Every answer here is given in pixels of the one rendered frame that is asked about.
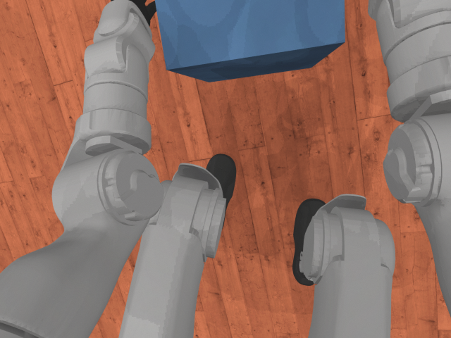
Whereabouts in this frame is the right robot thigh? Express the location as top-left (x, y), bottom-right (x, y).
top-left (304, 206), bottom-right (393, 338)

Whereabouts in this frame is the left robot forearm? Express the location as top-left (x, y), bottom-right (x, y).
top-left (61, 0), bottom-right (155, 171)

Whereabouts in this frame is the robot right upper arm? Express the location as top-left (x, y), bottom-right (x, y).
top-left (383, 113), bottom-right (451, 317)

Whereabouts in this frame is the robot right shin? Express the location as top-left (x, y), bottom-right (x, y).
top-left (299, 194), bottom-right (395, 281)

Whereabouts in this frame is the robot left hand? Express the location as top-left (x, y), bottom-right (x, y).
top-left (111, 0), bottom-right (156, 26)

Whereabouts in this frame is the robot left upper arm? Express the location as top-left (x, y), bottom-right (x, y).
top-left (0, 149), bottom-right (164, 338)

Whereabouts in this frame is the carton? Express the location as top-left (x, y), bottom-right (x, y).
top-left (155, 0), bottom-right (345, 82)

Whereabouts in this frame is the right robot forearm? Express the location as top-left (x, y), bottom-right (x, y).
top-left (368, 0), bottom-right (451, 123)

